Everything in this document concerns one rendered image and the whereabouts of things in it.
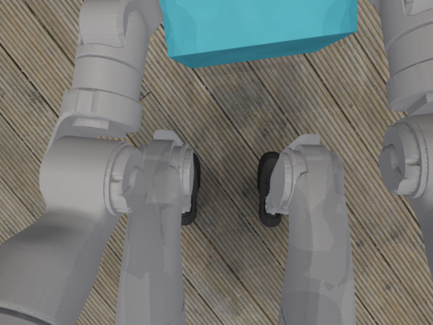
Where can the left robot upper arm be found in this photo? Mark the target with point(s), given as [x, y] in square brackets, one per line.
[48, 269]

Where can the right robot upper arm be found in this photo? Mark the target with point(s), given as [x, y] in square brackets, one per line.
[406, 167]

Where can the carton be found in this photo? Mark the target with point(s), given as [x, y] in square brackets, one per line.
[203, 33]

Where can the right robot shin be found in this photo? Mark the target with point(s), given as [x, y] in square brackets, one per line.
[273, 205]

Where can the robot left forearm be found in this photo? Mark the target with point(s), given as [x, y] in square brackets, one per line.
[113, 41]

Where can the left robot thigh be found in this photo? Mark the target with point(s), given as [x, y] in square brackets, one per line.
[150, 290]

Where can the robot right forearm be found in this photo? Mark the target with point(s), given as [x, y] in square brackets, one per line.
[407, 27]

